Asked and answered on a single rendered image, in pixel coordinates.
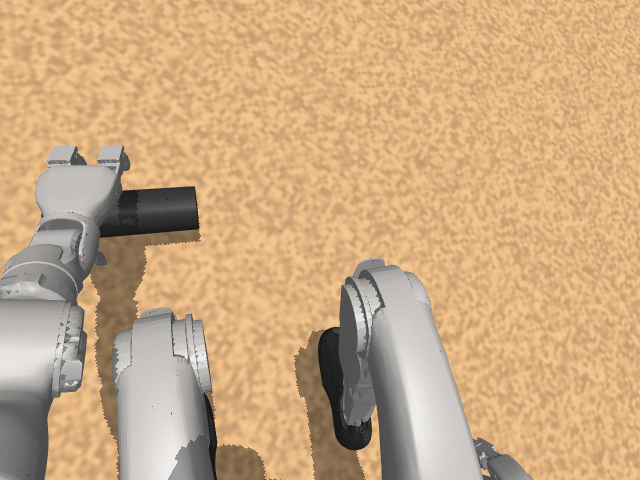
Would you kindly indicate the right robot foot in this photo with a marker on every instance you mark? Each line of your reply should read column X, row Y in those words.
column 350, row 437

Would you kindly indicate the right robot hand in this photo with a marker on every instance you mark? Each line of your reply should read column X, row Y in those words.
column 500, row 467

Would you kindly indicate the left robot hand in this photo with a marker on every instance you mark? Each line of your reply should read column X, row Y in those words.
column 70, row 185

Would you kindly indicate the bottle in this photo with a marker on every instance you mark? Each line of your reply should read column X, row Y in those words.
column 146, row 211

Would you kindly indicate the left robot arm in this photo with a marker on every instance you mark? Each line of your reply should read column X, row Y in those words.
column 42, row 342

